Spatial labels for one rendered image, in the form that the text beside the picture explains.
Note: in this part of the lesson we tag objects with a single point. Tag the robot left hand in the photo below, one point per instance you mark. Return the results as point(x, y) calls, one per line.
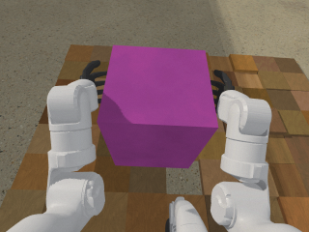
point(89, 75)

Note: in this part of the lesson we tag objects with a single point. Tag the robot right upper arm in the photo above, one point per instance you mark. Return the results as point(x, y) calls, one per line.
point(243, 207)

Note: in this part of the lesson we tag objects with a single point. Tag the robot left forearm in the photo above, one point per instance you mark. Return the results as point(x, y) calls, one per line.
point(69, 110)

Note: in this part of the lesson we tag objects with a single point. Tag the robot left upper arm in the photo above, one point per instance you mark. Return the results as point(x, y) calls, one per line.
point(72, 199)

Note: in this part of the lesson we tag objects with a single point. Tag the carton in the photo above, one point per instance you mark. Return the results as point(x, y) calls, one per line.
point(157, 107)

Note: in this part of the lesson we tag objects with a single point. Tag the right robot thigh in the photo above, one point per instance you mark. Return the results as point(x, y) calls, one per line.
point(186, 218)

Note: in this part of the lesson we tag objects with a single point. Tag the right robot shin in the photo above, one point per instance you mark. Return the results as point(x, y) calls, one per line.
point(174, 228)

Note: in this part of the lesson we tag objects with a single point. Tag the robot right hand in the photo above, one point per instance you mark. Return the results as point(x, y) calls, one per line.
point(221, 87)

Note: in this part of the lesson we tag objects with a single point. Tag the robot right forearm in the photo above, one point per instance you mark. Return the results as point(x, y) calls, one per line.
point(248, 122)

